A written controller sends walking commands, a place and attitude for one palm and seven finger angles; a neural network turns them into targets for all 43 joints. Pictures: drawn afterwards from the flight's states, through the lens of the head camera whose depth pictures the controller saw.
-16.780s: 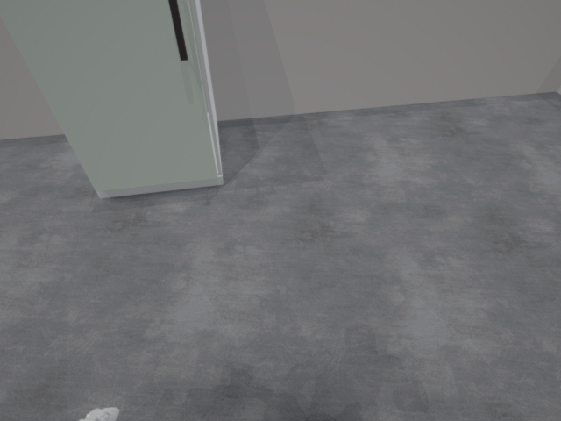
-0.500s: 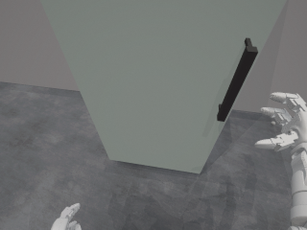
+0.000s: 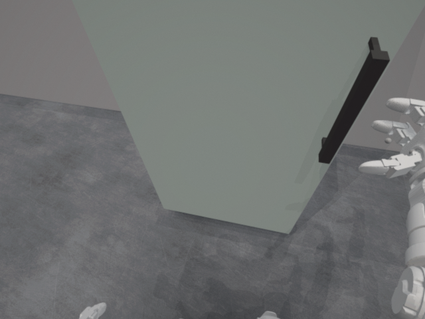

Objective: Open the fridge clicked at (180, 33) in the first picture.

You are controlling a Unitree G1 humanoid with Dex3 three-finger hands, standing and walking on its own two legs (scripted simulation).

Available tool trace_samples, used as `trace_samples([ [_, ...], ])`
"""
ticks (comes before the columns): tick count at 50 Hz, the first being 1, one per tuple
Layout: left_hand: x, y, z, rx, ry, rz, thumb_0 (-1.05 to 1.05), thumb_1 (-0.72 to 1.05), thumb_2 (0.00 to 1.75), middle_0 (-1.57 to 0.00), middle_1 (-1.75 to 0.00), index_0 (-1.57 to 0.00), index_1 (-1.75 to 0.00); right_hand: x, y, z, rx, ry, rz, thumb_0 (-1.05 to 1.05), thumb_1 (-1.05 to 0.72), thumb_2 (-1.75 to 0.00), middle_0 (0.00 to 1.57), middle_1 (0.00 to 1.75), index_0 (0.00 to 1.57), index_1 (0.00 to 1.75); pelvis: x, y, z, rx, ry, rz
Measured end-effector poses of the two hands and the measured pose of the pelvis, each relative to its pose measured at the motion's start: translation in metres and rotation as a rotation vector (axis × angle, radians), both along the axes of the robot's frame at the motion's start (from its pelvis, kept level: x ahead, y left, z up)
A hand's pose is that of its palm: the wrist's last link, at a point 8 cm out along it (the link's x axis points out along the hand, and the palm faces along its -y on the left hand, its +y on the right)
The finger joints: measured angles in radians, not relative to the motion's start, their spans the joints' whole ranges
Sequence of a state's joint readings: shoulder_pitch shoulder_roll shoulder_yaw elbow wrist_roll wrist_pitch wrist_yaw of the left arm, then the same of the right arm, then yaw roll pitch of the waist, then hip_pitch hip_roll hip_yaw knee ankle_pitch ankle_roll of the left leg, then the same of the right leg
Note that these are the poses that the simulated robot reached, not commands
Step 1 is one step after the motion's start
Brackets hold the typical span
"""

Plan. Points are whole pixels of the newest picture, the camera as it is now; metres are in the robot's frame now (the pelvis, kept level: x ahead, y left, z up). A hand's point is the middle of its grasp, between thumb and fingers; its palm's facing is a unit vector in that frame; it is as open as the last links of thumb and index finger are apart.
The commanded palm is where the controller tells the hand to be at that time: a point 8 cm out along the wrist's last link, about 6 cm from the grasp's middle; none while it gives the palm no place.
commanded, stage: move the hooked fingers beside the handle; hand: right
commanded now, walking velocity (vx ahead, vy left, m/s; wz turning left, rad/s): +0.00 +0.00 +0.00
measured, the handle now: (345, 110) +0.51 -0.19 +0.11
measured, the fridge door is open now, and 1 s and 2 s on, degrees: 0 0 0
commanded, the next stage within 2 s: feel for the door with the fingertips in 0.98 s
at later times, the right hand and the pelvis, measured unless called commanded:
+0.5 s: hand (377, 134) +0.46 -0.25 +0.10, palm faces +0.12 +0.99 +0.00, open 13.9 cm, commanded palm +0.42 -0.29 +0.11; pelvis +0.01 +0.00 +0.00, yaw +1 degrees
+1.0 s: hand (372, 135) +0.45 -0.23 +0.11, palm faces +0.11 +0.99 +0.01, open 13.9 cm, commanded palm +0.42 -0.29 +0.11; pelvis +0.00 +0.01 +0.00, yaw +0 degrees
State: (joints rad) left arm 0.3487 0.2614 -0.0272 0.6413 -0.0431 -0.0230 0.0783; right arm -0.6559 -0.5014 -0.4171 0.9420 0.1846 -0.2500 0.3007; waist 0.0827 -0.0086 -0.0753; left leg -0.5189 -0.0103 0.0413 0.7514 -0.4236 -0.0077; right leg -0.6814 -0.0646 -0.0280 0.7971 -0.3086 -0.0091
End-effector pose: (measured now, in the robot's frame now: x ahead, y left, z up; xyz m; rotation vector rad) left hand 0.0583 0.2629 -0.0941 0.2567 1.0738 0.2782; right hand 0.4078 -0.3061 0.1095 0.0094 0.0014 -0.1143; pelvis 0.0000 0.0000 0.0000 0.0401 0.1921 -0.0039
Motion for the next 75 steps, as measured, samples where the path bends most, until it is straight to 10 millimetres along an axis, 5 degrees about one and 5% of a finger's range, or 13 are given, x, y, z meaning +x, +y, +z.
trace_samples([
  [17,-0.032,0.006,-0.008,-0.007,0.116,0.062,0.01,0.9,0.9,-0.2,-0.3,-0.2,-0.3,0.029,0.016,0.002,-0.006,-0.019,0.023,-0.02,0.49,-0.3,0.3,1.2,0.3,1.2,0.004,0.002,-0.004,0.002,0.038,0.011],
  [43,0.011,0.003,-0.006,-0.023,0.014,0.001,0.01,0.9,0.9,-0.2,-0.3,-0.2,-0.3,0.01,0.02,0.0,-0.001,-0.019,0.011,-0.02,0.5,-0.3,0.3,1.2,0.3,1.2,0.005,0.005,-0.003,0.0,0.014,-0.004],
  [60,-0.014,0.006,-0.01,-0.025,0.074,0.033,0.01,0.9,0.9,-0.2,-0.3,-0.2,-0.3,0.012,0.019,0.002,-0.006,-0.014,0.013,-0.02,0.5,-0.3,0.3,1.2,0.3,1.2,0.002,0.006,-0.004,0.0,0.016,0.0],
  [75,-0.012,0.002,-0.011,-0.045,0.045,0.031,0.01,0.9,0.9,-0.2,-0.3,-0.2,-0.3,0.02,0.057,-0.003,0.001,-0.026,0.016,-0.02,0.5,-0.3,0.3,1.2,0.3,1.2,0.001,0.005,-0.005,-0.003,0.014,0.005],
])
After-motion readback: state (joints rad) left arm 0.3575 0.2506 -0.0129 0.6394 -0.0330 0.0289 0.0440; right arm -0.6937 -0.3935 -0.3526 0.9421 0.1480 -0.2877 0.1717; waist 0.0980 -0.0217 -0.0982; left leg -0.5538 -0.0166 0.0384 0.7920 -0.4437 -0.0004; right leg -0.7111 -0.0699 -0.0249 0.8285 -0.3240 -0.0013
